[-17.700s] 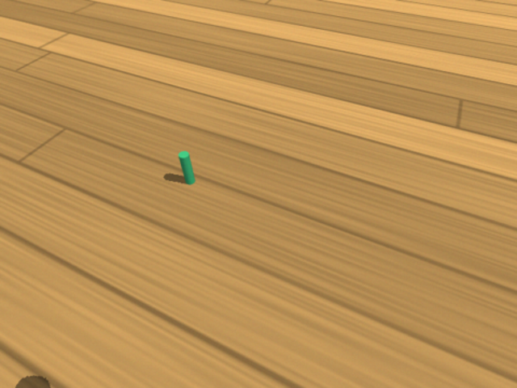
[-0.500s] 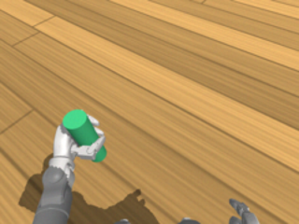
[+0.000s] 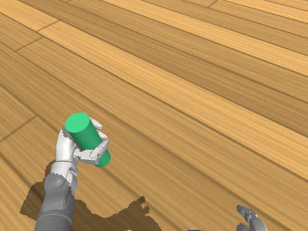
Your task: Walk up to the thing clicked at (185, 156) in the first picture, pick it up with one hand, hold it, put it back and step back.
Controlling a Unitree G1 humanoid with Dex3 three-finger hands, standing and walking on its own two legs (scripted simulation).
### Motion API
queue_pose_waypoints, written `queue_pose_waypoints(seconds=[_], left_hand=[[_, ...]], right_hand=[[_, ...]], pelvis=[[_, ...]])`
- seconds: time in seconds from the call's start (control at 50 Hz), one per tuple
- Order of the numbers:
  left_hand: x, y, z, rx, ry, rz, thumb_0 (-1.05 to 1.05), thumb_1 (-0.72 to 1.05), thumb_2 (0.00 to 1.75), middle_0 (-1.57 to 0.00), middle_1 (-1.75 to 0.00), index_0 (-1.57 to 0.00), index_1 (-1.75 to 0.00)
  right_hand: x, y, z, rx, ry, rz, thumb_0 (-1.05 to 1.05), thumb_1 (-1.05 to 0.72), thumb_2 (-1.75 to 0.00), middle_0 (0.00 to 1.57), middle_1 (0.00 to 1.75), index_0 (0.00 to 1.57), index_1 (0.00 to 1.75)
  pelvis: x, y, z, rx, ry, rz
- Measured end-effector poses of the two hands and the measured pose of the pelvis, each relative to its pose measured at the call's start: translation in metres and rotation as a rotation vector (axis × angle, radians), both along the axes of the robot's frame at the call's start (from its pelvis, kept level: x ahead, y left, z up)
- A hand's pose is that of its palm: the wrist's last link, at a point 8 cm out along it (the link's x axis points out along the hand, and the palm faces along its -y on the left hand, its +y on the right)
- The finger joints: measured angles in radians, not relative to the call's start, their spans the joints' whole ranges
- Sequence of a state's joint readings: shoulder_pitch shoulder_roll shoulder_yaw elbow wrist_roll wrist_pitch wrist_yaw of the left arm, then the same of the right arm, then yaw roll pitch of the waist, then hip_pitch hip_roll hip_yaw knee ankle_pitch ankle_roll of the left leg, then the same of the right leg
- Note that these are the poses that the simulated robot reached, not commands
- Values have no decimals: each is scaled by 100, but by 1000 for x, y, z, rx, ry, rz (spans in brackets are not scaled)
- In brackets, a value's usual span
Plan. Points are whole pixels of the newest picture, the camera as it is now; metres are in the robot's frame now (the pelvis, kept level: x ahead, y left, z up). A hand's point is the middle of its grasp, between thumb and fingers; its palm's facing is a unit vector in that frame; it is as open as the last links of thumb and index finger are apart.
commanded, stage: hold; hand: left
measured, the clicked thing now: (91, 143) +0.33 +0.18 +0.04
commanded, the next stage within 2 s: crouch in 1.76 s
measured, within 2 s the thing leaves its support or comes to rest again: neither
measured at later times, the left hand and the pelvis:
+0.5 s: hand (94, 141) +0.33 +0.17 +0.05, palm faces +0.00 -1.00 -0.01, open 7.3 cm; pelvis +0.00 +0.00 +0.00, yaw +0 degrees
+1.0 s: hand (94, 141) +0.33 +0.17 +0.05, palm faces +0.00 -1.00 -0.01, open 7.3 cm; pelvis +0.00 +0.00 +0.00, yaw +0 degrees
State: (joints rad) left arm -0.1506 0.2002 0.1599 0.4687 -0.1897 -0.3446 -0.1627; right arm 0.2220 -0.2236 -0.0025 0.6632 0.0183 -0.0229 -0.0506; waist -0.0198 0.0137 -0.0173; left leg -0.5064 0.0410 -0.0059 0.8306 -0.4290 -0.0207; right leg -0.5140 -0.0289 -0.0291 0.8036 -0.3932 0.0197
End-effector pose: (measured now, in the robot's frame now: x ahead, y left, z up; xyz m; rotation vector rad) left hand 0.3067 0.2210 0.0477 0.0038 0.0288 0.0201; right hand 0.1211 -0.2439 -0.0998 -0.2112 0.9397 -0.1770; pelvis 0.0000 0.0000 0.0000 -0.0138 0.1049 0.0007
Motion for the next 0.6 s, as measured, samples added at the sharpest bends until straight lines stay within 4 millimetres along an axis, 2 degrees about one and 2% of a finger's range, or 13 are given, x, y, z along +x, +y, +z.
queue_pose_waypoints(seconds=[0.42,0.6], left_hand=[[2,1,0,6,4,-15,-1,-12,119,-85,-117,-89,-121],[1,1,2,1,-6,-10,-1,-12,119,-85,-117,-89,-121]], right_hand=[[-7,3,0,5,11,-3,1,-90,-90,20,30,20,30],[-4,5,1,7,8,-4,1,-90,-90,20,30,20,30]], pelvis=[[-2,3,2,-1,-3,-3],[2,4,2,-2,-5,-3]])
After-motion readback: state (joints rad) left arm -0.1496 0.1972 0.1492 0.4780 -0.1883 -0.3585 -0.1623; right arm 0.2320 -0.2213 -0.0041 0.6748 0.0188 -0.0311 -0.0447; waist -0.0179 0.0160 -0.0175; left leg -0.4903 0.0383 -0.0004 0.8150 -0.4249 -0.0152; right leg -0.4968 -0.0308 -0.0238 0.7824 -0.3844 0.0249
